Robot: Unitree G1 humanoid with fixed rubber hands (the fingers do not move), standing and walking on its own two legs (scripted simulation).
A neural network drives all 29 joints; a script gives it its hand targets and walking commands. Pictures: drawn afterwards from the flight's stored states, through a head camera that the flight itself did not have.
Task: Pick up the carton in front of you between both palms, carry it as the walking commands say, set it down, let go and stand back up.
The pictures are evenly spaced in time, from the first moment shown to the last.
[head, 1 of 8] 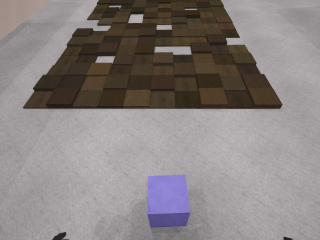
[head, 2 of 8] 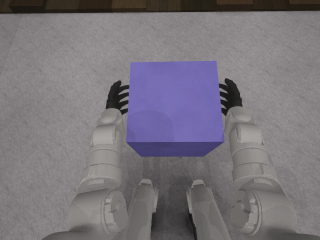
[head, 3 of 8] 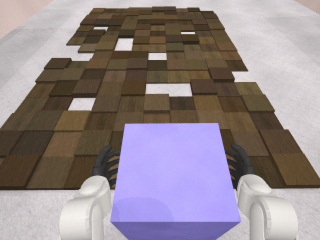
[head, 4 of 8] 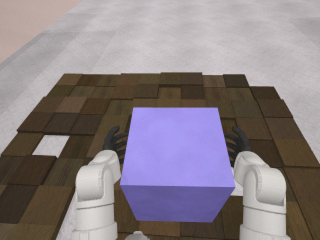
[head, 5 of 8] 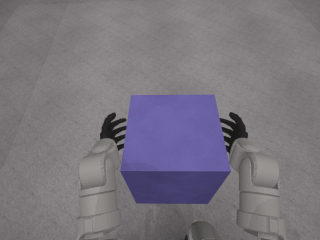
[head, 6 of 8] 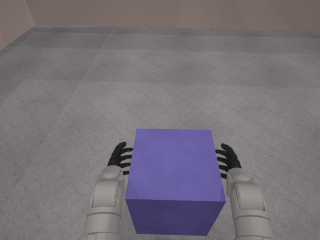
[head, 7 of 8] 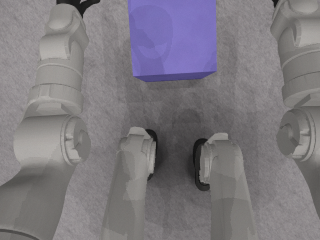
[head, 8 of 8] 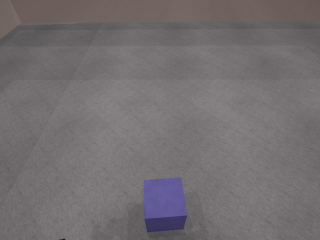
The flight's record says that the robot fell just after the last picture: no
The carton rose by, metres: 0.78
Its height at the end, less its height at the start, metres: +0.00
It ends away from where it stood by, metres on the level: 6.76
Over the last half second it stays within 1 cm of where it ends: yes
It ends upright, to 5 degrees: yes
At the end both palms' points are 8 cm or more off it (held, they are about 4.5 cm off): yes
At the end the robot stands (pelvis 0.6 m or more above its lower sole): yes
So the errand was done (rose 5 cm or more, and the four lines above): yes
